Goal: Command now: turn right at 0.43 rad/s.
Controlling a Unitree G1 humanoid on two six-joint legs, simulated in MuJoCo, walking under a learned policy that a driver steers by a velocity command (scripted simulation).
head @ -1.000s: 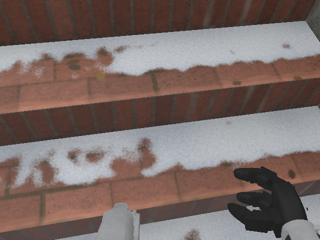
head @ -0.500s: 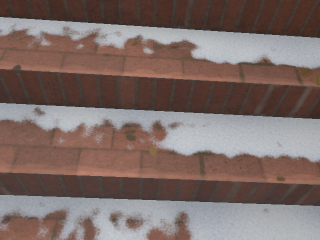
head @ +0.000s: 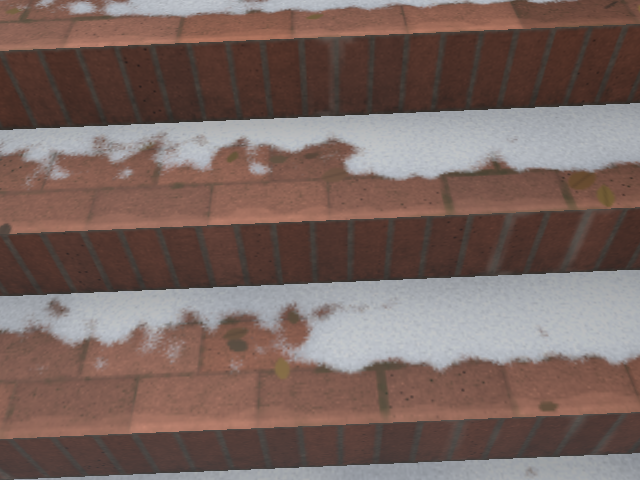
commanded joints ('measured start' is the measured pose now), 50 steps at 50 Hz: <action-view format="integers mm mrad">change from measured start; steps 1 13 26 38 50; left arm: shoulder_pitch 33 -24 39 114 172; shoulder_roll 190 146 81 54 46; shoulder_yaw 60 79 37 -16 -39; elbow -59 -114 -11 105 186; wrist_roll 6 -7 -22 -10 -15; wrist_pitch -5 34 59 -11 -13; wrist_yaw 14 5 -20 -4 -9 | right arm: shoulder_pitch -55 43 72 147 185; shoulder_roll -33 -34 -55 -20 -8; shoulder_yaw -12 10 9 32 58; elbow -98 -138 -90 86 190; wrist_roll -12 17 -28 -12 -6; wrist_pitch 2 7 -10 -19 -15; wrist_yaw -4 -31 -40 -12 -7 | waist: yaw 6 -46 -61 -30 -32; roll -69 -178 126 -64 -19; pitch -40 -97 -5 91 86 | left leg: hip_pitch -201 227 351 230 266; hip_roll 8 -6 227 124 136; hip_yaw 22 63 -185 -41 -30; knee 350 -477 -560 -549 -554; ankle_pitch -33 231 334 260 301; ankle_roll -52 17 174 94 91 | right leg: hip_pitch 120 -55 -175 60 79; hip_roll -277 -154 -44 -162 -175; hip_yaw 293 321 -80 26 12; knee -80 -20 236 -137 -143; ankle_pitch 482 284 -324 126 166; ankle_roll -228 -93 121 -5 -13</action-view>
